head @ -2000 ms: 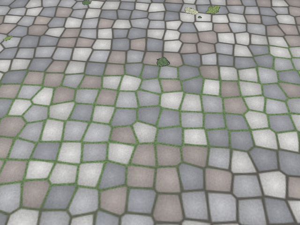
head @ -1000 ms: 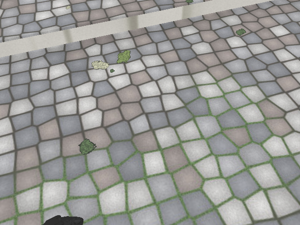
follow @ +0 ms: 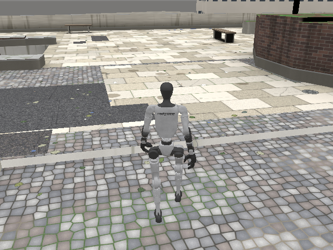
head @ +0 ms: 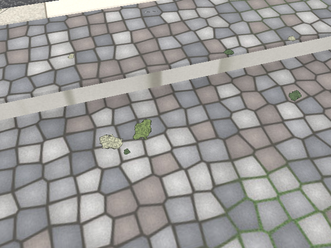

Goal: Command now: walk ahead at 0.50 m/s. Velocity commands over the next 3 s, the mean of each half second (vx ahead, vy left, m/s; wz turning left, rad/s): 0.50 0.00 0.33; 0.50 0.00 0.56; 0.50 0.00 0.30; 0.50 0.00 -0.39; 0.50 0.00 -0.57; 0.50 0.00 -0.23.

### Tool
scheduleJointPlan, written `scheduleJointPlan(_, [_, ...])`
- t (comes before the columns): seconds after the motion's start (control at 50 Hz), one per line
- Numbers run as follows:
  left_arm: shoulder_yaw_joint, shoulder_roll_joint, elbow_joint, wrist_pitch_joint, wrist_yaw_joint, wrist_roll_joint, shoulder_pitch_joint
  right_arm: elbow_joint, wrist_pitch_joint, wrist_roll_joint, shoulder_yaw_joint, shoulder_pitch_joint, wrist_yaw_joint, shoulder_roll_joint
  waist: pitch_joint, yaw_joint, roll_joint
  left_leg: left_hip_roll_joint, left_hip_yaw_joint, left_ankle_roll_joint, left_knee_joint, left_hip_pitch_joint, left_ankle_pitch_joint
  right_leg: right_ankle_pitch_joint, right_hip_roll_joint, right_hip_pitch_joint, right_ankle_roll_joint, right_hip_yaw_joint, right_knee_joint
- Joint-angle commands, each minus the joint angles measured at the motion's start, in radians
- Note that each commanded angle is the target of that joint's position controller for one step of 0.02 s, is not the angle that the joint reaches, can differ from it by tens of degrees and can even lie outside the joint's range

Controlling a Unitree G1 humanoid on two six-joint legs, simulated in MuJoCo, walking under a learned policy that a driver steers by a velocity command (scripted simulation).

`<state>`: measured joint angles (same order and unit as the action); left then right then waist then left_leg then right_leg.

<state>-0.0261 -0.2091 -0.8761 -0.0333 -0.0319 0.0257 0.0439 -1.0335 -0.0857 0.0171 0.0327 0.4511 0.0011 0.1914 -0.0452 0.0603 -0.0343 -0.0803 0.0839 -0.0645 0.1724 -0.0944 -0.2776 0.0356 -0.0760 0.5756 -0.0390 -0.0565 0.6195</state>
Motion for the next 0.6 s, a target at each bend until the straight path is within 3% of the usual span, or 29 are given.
scheduleJointPlan(0.02, [-0.018,-0.079,0.079,-0.023,0.006,-0.001,-0.073,0.012,-0.002,0.007,0.031,0.038,0.014,0.158,-0.059,-0.029,0.105,0.316,-0.115,-0.120,0.039,-0.014,0.611,0.073,0.030,-0.007,-0.038,-0.015,-0.058])
scheduleJointPlan(0.04, [-0.024,-0.088,0.068,-0.029,0.010,0.000,-0.029,0.011,-0.001,0.008,0.032,0.026,0.016,0.161,-0.039,-0.052,0.106,0.313,-0.115,-0.108,0.107,-0.008,0.739,0.113,0.055,-0.092,-0.053,-0.021,-0.081])
scheduleJointPlan(0.06, [-0.034,-0.103,0.035,-0.037,0.018,0.002,0.080,0.010,0.002,0.008,0.033,0.009,0.015,0.168,0.015,-0.101,0.101,0.296,-0.110,-0.096,0.233,0.007,0.844,0.129,0.088,-0.227,-0.071,-0.030,-0.121])
scheduleJointPlan(0.08, [-0.049,-0.132,-0.023,-0.050,0.028,0.013,0.259,0.017,0.004,0.003,0.029,-0.008,0.012,0.160,0.113,-0.174,0.062,0.247,-0.079,-0.076,0.435,0.101,0.785,0.090,0.079,-0.465,-0.097,-0.015,-0.173])
scheduleJointPlan(0.1, [-0.074,-0.227,-0.048,-0.060,0.044,0.042,0.425,0.058,0.001,-0.022,0.011,0.006,0.004,0.104,0.257,-0.211,-0.060,0.171,-0.036,-0.045,0.752,0.362,0.445,0.192,-0.168,-0.767,-0.160,0.266,-0.197])
scheduleJointPlan(0.12, [-0.092,-0.296,-0.049,-0.050,0.037,0.035,0.440,0.058,0.005,-0.043,0.004,0.117,0.005,0.041,0.359,-0.160,-0.231,0.008,-0.036,-0.025,1.040,0.635,-0.273,0.217,-0.398,-0.919,-0.257,0.669,-0.317])
scheduleJointPlan(0.14, [-0.078,-0.224,-0.034,-0.039,0.032,0.005,0.350,0.048,0.017,-0.017,0.034,0.033,0.013,0.148,0.252,-0.143,-0.050,0.076,-0.147,-0.042,1.097,0.687,-0.204,0.302,-0.340,-0.796,-0.219,0.612,-0.342])
scheduleJointPlan(0.16, [-0.059,-0.156,-0.018,-0.041,0.030,-0.002,0.249,0.066,0.013,-0.015,0.036,-0.030,0.006,0.134,0.115,-0.109,-0.021,0.115,-0.150,-0.044,1.067,0.691,-0.106,0.288,-0.302,-0.642,-0.185,0.460,-0.382])
scheduleJointPlan(0.18, [-0.047,-0.110,-0.014,-0.048,0.028,-0.001,0.201,0.066,0.015,-0.013,0.032,-0.054,0.002,0.106,0.055,-0.087,-0.008,0.148,-0.144,-0.041,1.021,0.662,-0.045,0.229,-0.256,-0.542,-0.150,0.352,-0.425])
scheduleJointPlan(0.22, [-0.035,-0.072,-0.031,-0.060,0.038,-0.007,0.193,0.059,0.042,0.010,0.034,-0.042,-0.012,0.082,0.015,-0.047,-0.044,0.173,-0.134,-0.023,0.978,0.603,0.000,0.121,-0.195,-0.440,-0.101,0.199,-0.462])
scheduleJointPlan(0.28, [-0.040,-0.089,-0.056,-0.085,0.042,-0.016,0.251,0.082,0.069,0.011,0.038,-0.090,-0.028,0.059,0.004,-0.032,-0.031,0.181,-0.116,-0.007,0.963,0.649,0.062,-0.006,-0.184,-0.440,-0.097,0.090,-0.483])
scheduleJointPlan(0.32, [-0.042,-0.096,-0.066,-0.090,0.044,-0.013,0.282,0.107,0.077,0.011,0.038,-0.158,-0.034,0.058,-0.015,-0.037,-0.029,0.192,-0.104,0.002,0.931,0.720,0.131,-0.038,-0.177,-0.458,-0.094,0.032,-0.495])
scheduleJointPlan(0.42, [-0.037,-0.090,-0.086,-0.088,0.050,-0.009,0.333,0.176,0.074,0.009,0.026,-0.337,-0.049,0.046,-0.058,-0.064,-0.026,0.177,-0.045,0.014,0.678,0.756,0.278,-0.152,-0.148,-0.496,-0.083,-0.094,-0.493])
scheduleJointPlan(0.5, [-0.041,-0.114,-0.112,-0.079,0.061,-0.007,0.401,0.228,0.072,0.015,0.015,-0.450,-0.057,0.046,-0.072,-0.096,-0.026,0.151,0.032,-0.020,0.520,0.730,0.267,-0.280,-0.182,-0.605,-0.081,-0.154,-0.459])
scheduleJointPlan(0.56, [-0.047,-0.137,-0.117,-0.062,0.070,-0.002,0.401,0.239,0.071,0.019,0.023,-0.438,-0.056,0.066,-0.047,-0.071,-0.047,0.096,0.075,-0.072,0.471,0.656,0.152,-0.587,-0.200,-0.688,-0.074,-0.202,-0.342])
scheduleJointPlan(0.6, [-0.057,-0.169,-0.110,-0.046,0.074,0.001,0.382,0.215,0.072,0.020,0.038,-0.337,-0.048,0.092,0.018,-0.022,-0.071,0.028,0.103,-0.118,0.459,0.534,0.040,-0.823,-0.207,-0.716,-0.073,-0.221,-0.153])
